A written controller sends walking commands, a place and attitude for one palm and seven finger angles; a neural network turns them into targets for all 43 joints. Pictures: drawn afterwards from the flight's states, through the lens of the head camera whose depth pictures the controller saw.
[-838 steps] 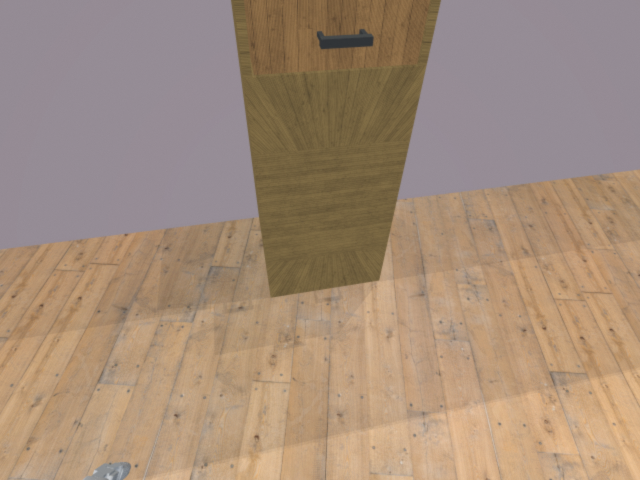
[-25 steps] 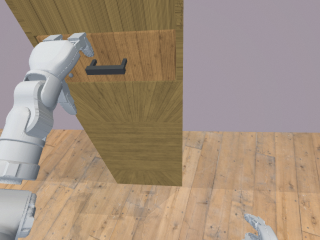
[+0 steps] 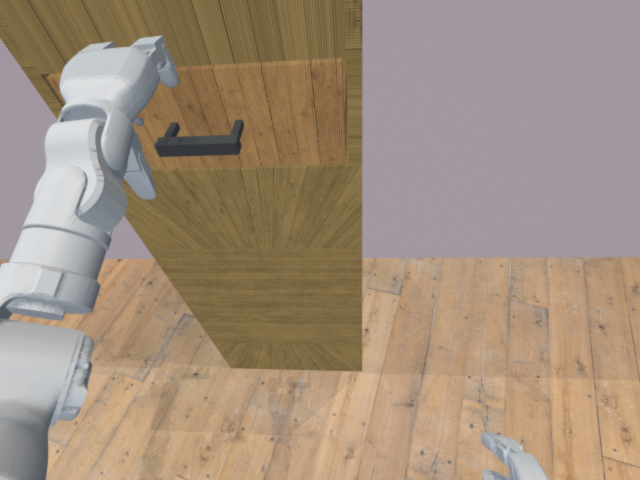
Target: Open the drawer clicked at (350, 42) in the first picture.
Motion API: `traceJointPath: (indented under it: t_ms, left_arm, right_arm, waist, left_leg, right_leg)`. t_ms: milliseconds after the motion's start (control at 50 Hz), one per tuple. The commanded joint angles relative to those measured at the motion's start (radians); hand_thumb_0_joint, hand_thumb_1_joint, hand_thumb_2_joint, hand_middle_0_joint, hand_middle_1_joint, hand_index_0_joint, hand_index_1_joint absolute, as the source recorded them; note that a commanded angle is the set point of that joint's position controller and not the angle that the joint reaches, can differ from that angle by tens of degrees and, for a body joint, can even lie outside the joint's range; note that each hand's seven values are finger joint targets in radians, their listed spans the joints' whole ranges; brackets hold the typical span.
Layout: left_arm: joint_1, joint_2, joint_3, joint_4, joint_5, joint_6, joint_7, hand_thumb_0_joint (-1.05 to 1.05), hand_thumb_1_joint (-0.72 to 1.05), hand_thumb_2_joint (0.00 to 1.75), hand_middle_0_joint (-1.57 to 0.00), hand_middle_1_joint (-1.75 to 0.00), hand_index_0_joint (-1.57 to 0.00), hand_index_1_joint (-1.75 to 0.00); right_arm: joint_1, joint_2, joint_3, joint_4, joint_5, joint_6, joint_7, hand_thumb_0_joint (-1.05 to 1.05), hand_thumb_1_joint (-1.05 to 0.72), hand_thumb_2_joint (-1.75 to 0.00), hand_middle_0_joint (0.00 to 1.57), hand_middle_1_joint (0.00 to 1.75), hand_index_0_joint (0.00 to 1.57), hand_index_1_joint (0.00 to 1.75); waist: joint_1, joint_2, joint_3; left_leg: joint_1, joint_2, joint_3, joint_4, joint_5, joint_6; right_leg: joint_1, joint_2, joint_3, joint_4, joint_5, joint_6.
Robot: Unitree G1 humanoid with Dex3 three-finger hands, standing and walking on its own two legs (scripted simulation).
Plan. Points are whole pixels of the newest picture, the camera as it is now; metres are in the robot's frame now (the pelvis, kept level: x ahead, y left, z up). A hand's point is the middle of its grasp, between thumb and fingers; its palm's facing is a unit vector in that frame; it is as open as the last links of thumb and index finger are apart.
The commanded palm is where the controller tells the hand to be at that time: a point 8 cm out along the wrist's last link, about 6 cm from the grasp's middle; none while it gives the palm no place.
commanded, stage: move the hooked fingers above the handle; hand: left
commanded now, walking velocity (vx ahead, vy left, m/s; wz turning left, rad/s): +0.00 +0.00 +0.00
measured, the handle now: (202, 137) +0.51 +0.21 +0.17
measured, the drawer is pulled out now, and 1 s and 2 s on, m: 0.00 0.00 0.00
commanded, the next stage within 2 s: none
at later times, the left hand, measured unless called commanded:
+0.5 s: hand (218, 106) +0.47 +0.15 +0.23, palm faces +0.16 -0.01 -0.99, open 13.6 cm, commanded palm +0.43 +0.22 +0.28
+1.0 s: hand (202, 111) +0.47 +0.17 +0.23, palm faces +0.12 -0.05 -0.99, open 13.8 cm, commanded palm +0.44 +0.23 +0.29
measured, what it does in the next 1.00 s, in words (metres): stands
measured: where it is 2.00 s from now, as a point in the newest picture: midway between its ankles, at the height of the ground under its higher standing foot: outside the picture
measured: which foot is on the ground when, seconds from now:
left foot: down 0.00-1.00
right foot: down 0.00-1.00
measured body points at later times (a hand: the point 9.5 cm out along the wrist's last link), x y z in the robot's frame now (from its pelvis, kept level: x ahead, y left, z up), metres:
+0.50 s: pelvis +0.00 -0.01 +0.00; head +0.03 -0.05 +0.45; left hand +0.46 +0.15 +0.29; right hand +0.13 -0.24 -0.14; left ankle -0.03 +0.11 -0.74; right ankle +0.01 -0.13 -0.74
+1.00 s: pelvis -0.01 +0.00 +0.00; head +0.02 -0.02 +0.45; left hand +0.45 +0.17 +0.28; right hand +0.09 -0.27 -0.13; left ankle -0.03 +0.11 -0.74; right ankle +0.01 -0.13 -0.74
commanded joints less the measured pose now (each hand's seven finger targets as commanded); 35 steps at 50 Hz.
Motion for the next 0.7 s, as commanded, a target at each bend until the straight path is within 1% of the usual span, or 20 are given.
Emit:
traceJointPath:
  t_ms: [0,20,60,100,120,160,220,240,260,300,320,340,420,460,520,560,600,620,640,680]
  left_arm:
    - [-0.406,0.062,-0.072,-0.287,0.004,0.031,-0.081,0.00,-0.50,0.30,-0.30,-1.20,-0.30,-1.20]
    - [-0.419,0.037,-0.102,-0.324,-0.013,0.014,-0.108,0.00,-0.50,0.30,-0.30,-1.20,-0.30,-1.20]
    - [-0.452,0.068,-0.082,-0.368,-0.033,-0.037,-0.131,0.00,-0.50,0.30,-0.30,-1.20,-0.30,-1.20]
    - [-0.511,0.132,-0.023,-0.399,-0.048,-0.096,-0.119,0.00,-0.50,0.30,-0.30,-1.20,-0.30,-1.20]
    - [-0.557,0.168,0.007,-0.418,-0.056,-0.123,-0.100,0.00,-0.50,0.30,-0.30,-1.20,-0.30,-1.20]
    - [-0.604,0.219,0.080,-0.315,-0.058,-0.154,-0.041,0.00,-0.50,0.30,-0.30,-1.20,-0.30,-1.20]
    - [-0.605,0.402,0.282,-0.179,-0.049,-0.178,0.078,0.00,-0.50,0.30,-0.30,-1.20,-0.30,-1.20]
    - [-0.618,0.326,0.216,-0.145,-0.040,-0.171,0.111,0.00,-0.50,0.30,-0.30,-1.20,-0.30,-1.20]
    - [-0.632,0.303,0.196,-0.080,-0.028,-0.153,0.141,0.00,-0.50,0.30,-0.30,-1.20,-0.30,-1.20]
    - [-0.613,0.320,0.187,0.022,0.005,-0.106,0.162,0.00,-0.50,0.30,-0.30,-1.20,-0.30,-1.20]
    - [-0.565,0.347,0.204,0.063,0.019,-0.077,0.158,0.00,-0.50,0.30,-0.30,-1.20,-0.30,-1.20]
    - [-0.544,0.339,0.184,0.092,0.030,-0.053,0.143,0.00,-0.50,0.30,-0.30,-1.20,-0.30,-1.20]
    - [-0.534,0.393,0.202,0.062,0.042,-0.014,0.125,0.00,-0.50,0.30,-0.30,-1.20,-0.30,-1.20]
    - [-0.508,0.371,0.169,0.120,0.036,0.003,0.106,0.00,-0.50,0.30,-0.30,-1.20,-0.30,-1.20]
    - [-0.491,0.372,0.147,0.181,0.033,0.006,0.058,0.00,-0.50,0.30,-0.30,-1.20,-0.30,-1.20]
    - [-0.501,0.396,0.146,0.210,0.040,-0.010,0.024,0.00,-0.50,0.30,-0.30,-1.20,-0.30,-1.20]
    - [-0.529,0.385,0.131,0.177,0.052,-0.049,-0.011,0.00,-0.50,0.30,-0.30,-1.20,-0.30,-1.20]
    - [-0.545,0.362,0.111,0.143,0.051,-0.074,-0.030,0.00,-0.50,0.30,-0.30,-1.20,-0.30,-1.20]
    - [-0.573,0.336,0.090,0.098,0.048,-0.104,-0.043,0.00,-0.50,0.30,-0.30,-1.20,-0.30,-1.20]
    - [-0.650,0.208,-0.018,-0.031,0.030,-0.174,-0.067,0.00,-0.50,0.30,-0.30,-1.20,-0.30,-1.20]
  right_arm:
    - [-0.099,-0.120,-0.059,-0.178,0.014,-0.026,0.001,0.00,-0.90,-0.90,0.20,0.30,0.20,0.30]
    - [-0.100,-0.118,-0.059,-0.187,0.015,-0.029,-0.004,0.00,-0.90,-0.90,0.20,0.30,0.20,0.30]
    - [-0.077,-0.117,-0.058,-0.175,0.013,-0.037,-0.015,0.00,-0.90,-0.90,0.20,0.30,0.20,0.30]
    - [-0.053,-0.113,-0.057,-0.162,0.008,-0.049,-0.024,0.00,-0.90,-0.90,0.20,0.30,0.20,0.30]
    - [-0.046,-0.116,-0.056,-0.154,0.003,-0.055,-0.027,0.00,-0.90,-0.90,0.20,0.30,0.20,0.30]
    - [-0.017,-0.108,-0.051,-0.122,-0.003,-0.065,-0.033,0.00,-0.90,-0.90,0.20,0.30,0.20,0.30]
    - [-0.013,-0.111,-0.041,-0.094,-0.017,-0.063,-0.041,0.00,-0.90,-0.90,0.20,0.30,0.20,0.30]
    - [-0.030,-0.088,-0.031,-0.095,-0.013,-0.060,-0.041,0.00,-0.90,-0.90,0.20,0.30,0.20,0.30]
    - [-0.026,-0.084,-0.030,-0.077,-0.012,-0.057,-0.039,0.00,-0.90,-0.90,0.20,0.30,0.20,0.30]
    - [-0.027,-0.095,-0.033,-0.064,-0.014,-0.045,-0.030,0.00,-0.90,-0.90,0.20,0.30,0.20,0.30]
    - [-0.040,-0.105,-0.037,-0.070,-0.012,-0.036,-0.027,0.00,-0.90,-0.90,0.20,0.30,0.20,0.30]
    - [-0.043,-0.108,-0.032,-0.071,-0.009,-0.027,-0.029,0.00,-0.90,-0.90,0.20,0.30,0.20,0.30]
    - [-0.100,-0.112,-0.026,-0.095,0.002,-0.006,-0.039,0.00,-0.90,-0.90,0.20,0.30,0.20,0.30]
    - [-0.100,-0.117,-0.023,-0.092,0.012,0.003,-0.055,0.00,-0.90,-0.90,0.20,0.30,0.20,0.30]
    - [-0.097,-0.131,-0.028,-0.106,0.025,0.004,-0.077,0.00,-0.90,-0.90,0.20,0.30,0.20,0.30]
    - [-0.077,-0.140,-0.029,-0.111,0.028,-0.002,-0.092,0.00,-0.90,-0.90,0.20,0.30,0.20,0.30]
    - [-0.050,-0.142,-0.038,-0.125,0.024,-0.012,-0.098,0.00,-0.90,-0.90,0.20,0.30,0.20,0.30]
    - [-0.044,-0.142,-0.046,-0.137,0.025,-0.019,-0.100,0.00,-0.90,-0.90,0.20,0.30,0.20,0.30]
    - [-0.030,-0.138,-0.049,-0.143,0.026,-0.029,-0.099,0.00,-0.90,-0.90,0.20,0.30,0.20,0.30]
    - [-0.007,-0.122,-0.062,-0.152,0.022,-0.053,-0.099,0.00,-0.90,-0.90,0.20,0.30,0.20,0.30]
  waist:
    - [-0.047,-0.100,-0.429]
    - [-0.062,-0.119,-0.421]
    - [-0.071,-0.102,-0.403]
    - [-0.061,-0.081,-0.408]
    - [-0.057,-0.064,-0.414]
    - [-0.047,-0.058,-0.376]
    - [0.011,-0.094,-0.403]
    - [0.010,-0.073,-0.397]
    - [0.005,-0.087,-0.378]
    - [0.010,-0.084,-0.400]
    - [0.028,-0.097,-0.437]
    - [0.026,-0.113,-0.421]
    - [0.042,-0.180,-0.461]
    - [0.021,-0.222,-0.373]
    - [-0.005,-0.267,-0.303]
    - [-0.021,-0.257,-0.285]
    - [-0.037,-0.200,-0.306]
    - [-0.051,-0.183,-0.320]
    - [-0.062,-0.135,-0.314]
    - [-0.094,-0.046,-0.328]
  left_leg:
    - [0.130,-0.021,-0.026,0.021,0.473,0.020]
    - [0.151,-0.023,-0.034,0.027,0.476,0.027]
    - [0.173,-0.024,-0.049,0.029,0.466,0.029]
    - [0.185,-0.026,-0.056,0.029,0.471,0.023]
    - [0.189,-0.028,-0.058,0.030,0.479,0.016]
    - [0.146,-0.025,-0.060,0.029,0.479,0.002]
    - [0.039,-0.031,-0.041,0.013,0.456,-0.007]
    - [0.021,-0.032,-0.033,0.011,0.461,-0.009]
    - [0.010,-0.026,-0.024,0.009,0.458,-0.013]
    - [-0.008,-0.018,-0.005,0.006,0.468,-0.017]
    - [-0.019,-0.019,0.004,0.001,0.467,-0.015]
    - [-0.038,-0.017,0.009,-0.004,0.453,-0.011]
    - [-0.052,-0.014,0.018,-0.021,0.378,0.006]
    - [-0.067,-0.006,0.024,-0.036,0.285,0.016]
    - [-0.070,-0.003,0.025,-0.049,0.178,0.028]
    - [-0.070,-0.002,0.023,-0.048,0.128,0.037]
    - [-0.057,-0.006,0.014,-0.044,0.119,0.040]
    - [-0.040,-0.008,0.014,-0.039,0.117,0.042]
    - [-0.030,-0.009,0.008,-0.032,0.117,0.044]
    - [0.042,-0.020,0.001,-0.015,0.130,0.044]
  right_leg:
    - [0.234,0.040,0.027,0.030,0.348,-0.049]
    - [0.217,0.043,0.025,0.026,0.339,-0.047]
    - [0.187,0.045,0.022,0.025,0.312,-0.046]
    - [0.184,0.047,0.022,0.023,0.303,-0.050]
    - [0.185,0.047,0.022,0.021,0.300,-0.055]
    - [0.177,0.050,0.014,0.026,0.295,-0.060]
    - [0.283,0.045,0.017,0.037,0.318,-0.062]
    - [0.286,0.041,0.017,0.044,0.329,-0.061]
    - [0.282,0.039,0.016,0.044,0.340,-0.060]
    - [0.305,0.035,0.025,0.050,0.376,-0.057]
    - [0.350,0.032,0.038,0.050,0.390,-0.056]
    - [0.349,0.025,0.040,0.047,0.398,-0.052]
    - [0.412,0.014,0.067,0.036,0.367,-0.042]
    - [0.358,0.011,0.069,0.008,0.282,-0.032]
    - [0.308,0.011,0.074,-0.027,0.165,-0.023]
    - [0.283,0.009,0.079,-0.036,0.113,-0.019]
    - [0.270,0.008,0.081,-0.035,0.107,-0.022]
    - [0.263,0.008,0.082,-0.038,0.104,-0.024]
    - [0.243,0.008,0.083,-0.036,0.107,-0.026]
    - [0.191,0.018,0.078,-0.033,0.116,-0.032]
